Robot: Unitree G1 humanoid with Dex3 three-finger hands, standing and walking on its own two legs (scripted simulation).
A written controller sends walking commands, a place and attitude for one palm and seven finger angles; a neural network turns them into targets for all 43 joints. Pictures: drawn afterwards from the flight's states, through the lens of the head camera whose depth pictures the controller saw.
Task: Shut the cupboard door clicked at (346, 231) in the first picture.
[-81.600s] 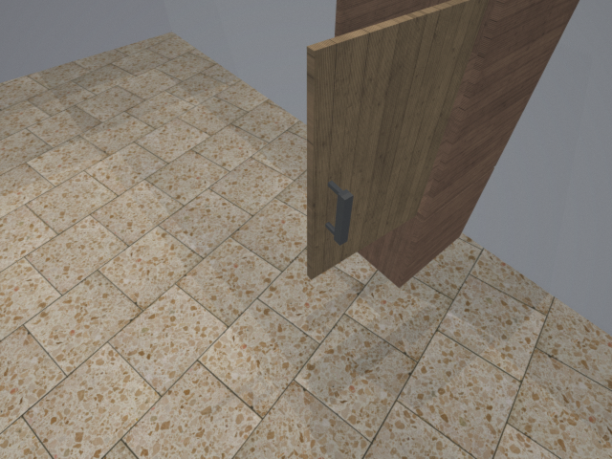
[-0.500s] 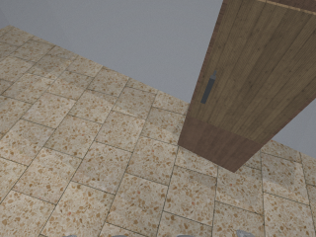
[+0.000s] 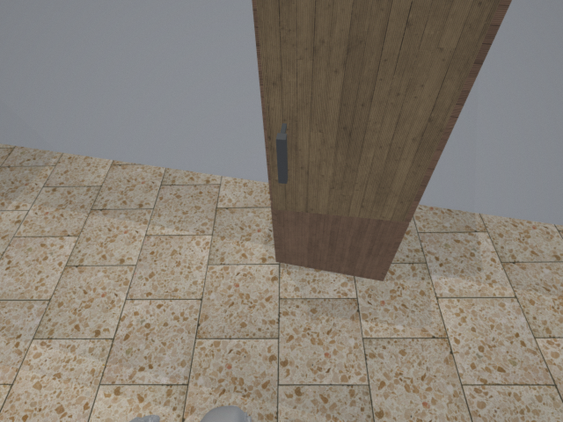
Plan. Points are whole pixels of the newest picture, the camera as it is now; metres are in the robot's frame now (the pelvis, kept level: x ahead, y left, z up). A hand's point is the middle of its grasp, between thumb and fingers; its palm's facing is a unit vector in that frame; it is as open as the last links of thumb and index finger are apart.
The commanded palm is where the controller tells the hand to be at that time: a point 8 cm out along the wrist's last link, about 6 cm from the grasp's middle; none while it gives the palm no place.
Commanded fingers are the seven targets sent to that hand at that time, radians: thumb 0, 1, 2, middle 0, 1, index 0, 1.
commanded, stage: take the last steps up to it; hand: left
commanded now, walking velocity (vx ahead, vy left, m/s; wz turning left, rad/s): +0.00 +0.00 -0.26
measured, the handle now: (283, 154) +0.69 +0.02 -0.09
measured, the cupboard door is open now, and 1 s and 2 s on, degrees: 4 4 4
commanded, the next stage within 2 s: come to a stop and stand still in 0.66 s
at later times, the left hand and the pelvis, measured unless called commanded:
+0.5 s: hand (195, 402) +0.18 +0.16 -0.16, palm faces -0.18 -0.97 -0.18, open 7.4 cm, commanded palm none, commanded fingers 0.00 0.90 0.90 -0.20 -0.30 -0.20 -0.30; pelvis +0.08 -0.02 +0.01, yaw -8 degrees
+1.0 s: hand (252, 368) +0.23 +0.07 -0.18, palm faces -0.07 -0.98 -0.17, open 7.3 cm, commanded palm none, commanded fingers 0.00 0.90 0.90 -0.20 -0.30 -0.20 -0.30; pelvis +0.21 -0.09 +0.00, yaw -8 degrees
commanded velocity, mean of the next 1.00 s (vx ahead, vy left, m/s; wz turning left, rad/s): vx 0.07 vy -0.04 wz -0.08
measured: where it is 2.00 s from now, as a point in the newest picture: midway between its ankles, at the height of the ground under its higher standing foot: outside the picture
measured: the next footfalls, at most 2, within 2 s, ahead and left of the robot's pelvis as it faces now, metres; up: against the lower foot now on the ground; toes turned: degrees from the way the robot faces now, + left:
left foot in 0.16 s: +0.06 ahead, +0.13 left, +0.00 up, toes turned +1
right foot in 0.56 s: +0.15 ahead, -0.17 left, +0.00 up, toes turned -8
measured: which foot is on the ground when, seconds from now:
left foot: up 0.00-0.14, down 0.16-0.56, up 0.58-0.84, down 0.86-1.00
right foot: down 0.00-0.16, up 0.18-0.54, down 0.56-1.00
